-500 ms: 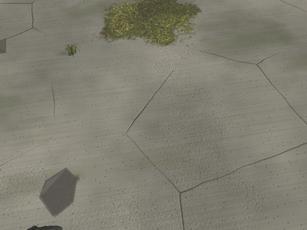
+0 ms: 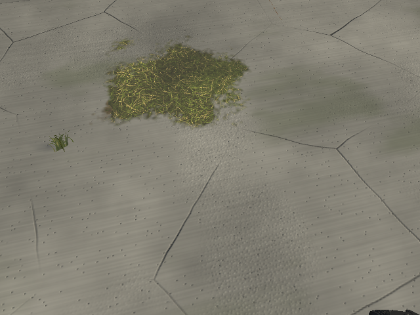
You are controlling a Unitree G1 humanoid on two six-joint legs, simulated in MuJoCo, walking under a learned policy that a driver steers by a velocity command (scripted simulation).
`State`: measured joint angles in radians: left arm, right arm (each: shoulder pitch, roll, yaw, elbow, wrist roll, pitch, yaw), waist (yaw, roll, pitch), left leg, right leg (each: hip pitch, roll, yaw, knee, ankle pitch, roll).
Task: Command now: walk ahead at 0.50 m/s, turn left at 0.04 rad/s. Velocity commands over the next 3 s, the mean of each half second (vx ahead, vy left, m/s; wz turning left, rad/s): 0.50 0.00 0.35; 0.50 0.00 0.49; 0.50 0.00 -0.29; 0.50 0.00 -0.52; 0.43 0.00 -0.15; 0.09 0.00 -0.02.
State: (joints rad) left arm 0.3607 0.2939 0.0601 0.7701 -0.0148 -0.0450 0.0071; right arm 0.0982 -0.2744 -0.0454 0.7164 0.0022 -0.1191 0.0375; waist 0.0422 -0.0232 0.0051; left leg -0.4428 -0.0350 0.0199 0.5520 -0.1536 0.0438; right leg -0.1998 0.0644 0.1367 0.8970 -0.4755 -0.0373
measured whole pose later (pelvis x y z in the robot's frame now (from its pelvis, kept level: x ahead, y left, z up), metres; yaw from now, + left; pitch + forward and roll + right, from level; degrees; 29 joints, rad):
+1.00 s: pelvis +0.49 +0.13 +0.00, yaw +30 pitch +2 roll -1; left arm 0.30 0.31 0.06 0.84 -0.03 -0.08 -0.01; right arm 0.12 -0.29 -0.05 0.63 0.01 -0.04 0.04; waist 0.04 0.00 0.06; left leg -0.46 -0.03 0.04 0.63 -0.20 0.08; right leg -0.26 -0.07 -0.03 1.13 -0.49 0.01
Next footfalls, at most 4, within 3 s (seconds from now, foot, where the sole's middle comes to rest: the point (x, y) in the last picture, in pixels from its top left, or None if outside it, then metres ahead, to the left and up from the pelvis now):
0.42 right None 0.39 -0.10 -0.76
0.92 left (143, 289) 0.55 0.26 -0.76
1.48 right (175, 193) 0.92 0.19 -0.76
1.94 left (121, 143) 1.17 0.44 -0.76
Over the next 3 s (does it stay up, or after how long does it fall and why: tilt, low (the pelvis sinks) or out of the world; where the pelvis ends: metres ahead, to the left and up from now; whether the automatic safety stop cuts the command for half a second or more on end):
stays up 1.38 0.29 0.01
